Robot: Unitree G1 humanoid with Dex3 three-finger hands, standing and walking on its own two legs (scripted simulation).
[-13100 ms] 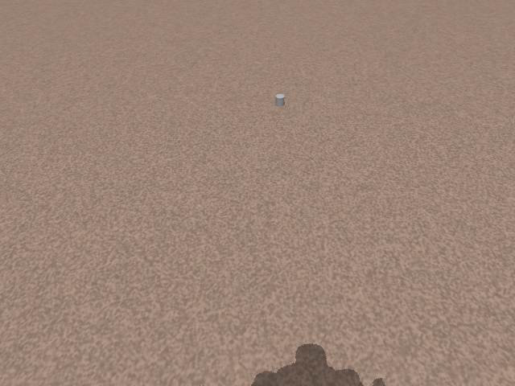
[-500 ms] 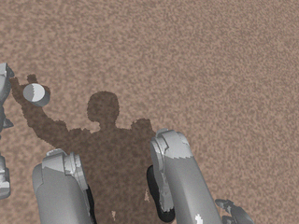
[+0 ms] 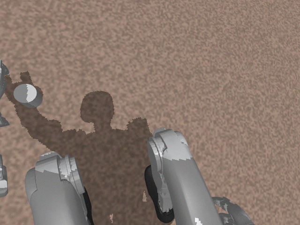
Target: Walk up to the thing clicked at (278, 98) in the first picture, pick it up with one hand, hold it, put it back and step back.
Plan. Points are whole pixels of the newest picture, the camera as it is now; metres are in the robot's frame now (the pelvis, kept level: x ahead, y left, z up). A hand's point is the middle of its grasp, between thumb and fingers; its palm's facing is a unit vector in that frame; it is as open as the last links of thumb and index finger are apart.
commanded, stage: rise first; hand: left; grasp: from above
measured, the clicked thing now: (29, 96) +0.51 +0.28 -0.30
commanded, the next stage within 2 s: approach in 1.02 s
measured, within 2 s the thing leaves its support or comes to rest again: neither
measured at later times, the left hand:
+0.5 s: hand out of the picture +0.47 +0.32 -0.19, palm faces -0.43 -0.09 -0.90, open 14.3 cm
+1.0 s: hand out of the picture +0.47 +0.32 -0.18, palm faces -0.43 -0.09 -0.90, open 14.2 cm
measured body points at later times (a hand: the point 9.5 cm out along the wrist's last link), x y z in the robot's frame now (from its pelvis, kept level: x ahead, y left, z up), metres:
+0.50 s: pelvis +0.00 +0.00 -0.01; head +0.26 +0.09 +0.35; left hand +0.49 +0.32 -0.14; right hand +0.04 -0.27 -0.10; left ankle +0.08 +0.14 -0.30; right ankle +0.09 -0.13 -0.30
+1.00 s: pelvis +0.00 +0.00 -0.01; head +0.25 +0.09 +0.36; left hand +0.49 +0.32 -0.13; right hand +0.05 -0.26 -0.10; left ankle +0.08 +0.14 -0.30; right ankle +0.09 -0.13 -0.30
